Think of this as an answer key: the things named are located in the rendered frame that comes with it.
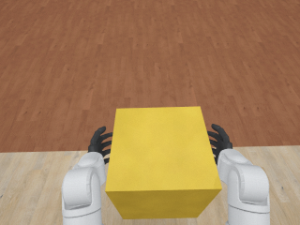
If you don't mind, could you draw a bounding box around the robot right hand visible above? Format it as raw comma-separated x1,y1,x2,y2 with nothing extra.
207,124,233,165

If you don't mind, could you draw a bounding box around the robot left hand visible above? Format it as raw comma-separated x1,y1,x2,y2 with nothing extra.
87,126,113,164

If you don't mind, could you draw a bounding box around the robot right forearm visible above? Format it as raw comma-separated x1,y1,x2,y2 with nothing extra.
217,148,270,225

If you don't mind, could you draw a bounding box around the carton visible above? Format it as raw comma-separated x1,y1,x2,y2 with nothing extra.
105,106,222,219

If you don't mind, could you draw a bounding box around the robot left forearm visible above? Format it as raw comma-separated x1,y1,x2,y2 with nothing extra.
61,152,107,225

